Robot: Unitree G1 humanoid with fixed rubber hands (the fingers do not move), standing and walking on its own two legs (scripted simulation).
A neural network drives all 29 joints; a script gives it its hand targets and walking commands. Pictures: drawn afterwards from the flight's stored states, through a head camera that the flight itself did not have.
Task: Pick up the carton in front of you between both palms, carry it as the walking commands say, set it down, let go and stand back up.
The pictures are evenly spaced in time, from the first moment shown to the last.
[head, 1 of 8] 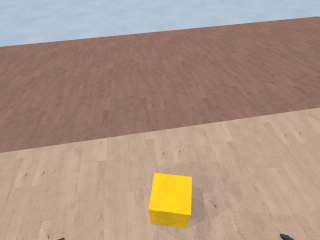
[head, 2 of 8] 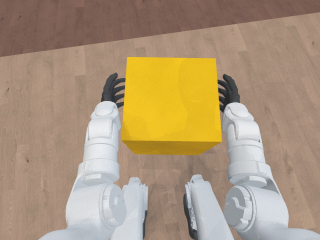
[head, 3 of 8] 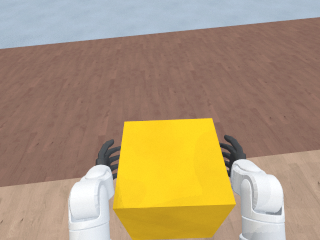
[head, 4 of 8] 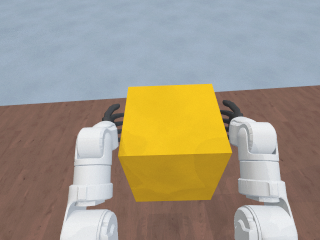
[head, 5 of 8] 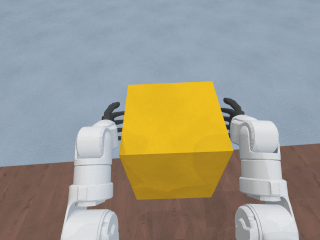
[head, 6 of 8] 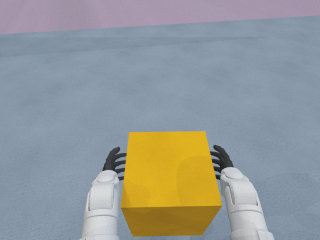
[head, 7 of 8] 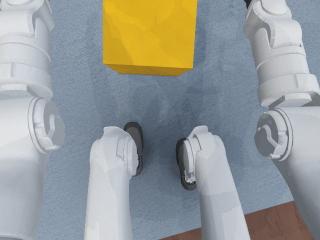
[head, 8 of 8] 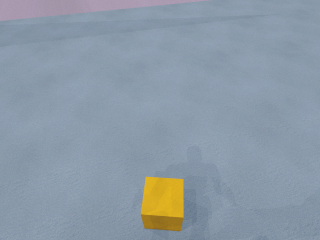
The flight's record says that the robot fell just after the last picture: no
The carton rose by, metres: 0.68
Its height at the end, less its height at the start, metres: -0.46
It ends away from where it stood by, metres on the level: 4.44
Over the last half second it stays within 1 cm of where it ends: yes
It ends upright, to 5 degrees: yes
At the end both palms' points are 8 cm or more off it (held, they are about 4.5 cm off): yes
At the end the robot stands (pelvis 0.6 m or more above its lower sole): yes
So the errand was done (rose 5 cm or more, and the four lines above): yes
